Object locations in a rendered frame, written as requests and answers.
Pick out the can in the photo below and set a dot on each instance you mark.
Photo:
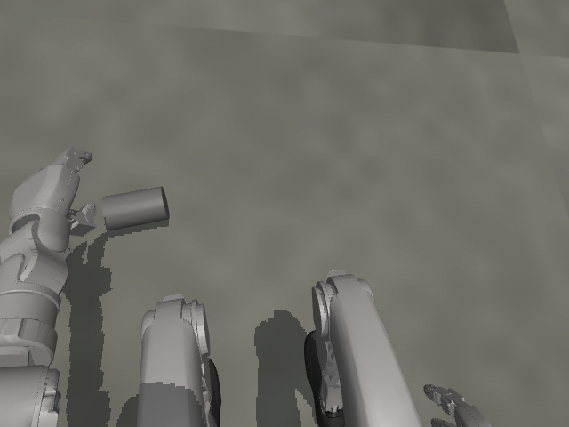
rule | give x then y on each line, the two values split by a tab
135	208

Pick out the right robot foot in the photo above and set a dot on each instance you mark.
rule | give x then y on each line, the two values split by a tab
313	370

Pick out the left robot arm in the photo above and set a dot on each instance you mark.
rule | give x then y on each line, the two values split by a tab
33	274

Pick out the left robot hand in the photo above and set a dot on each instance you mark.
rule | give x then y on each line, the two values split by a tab
54	187

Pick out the right robot hand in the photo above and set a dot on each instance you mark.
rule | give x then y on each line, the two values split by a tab
454	405

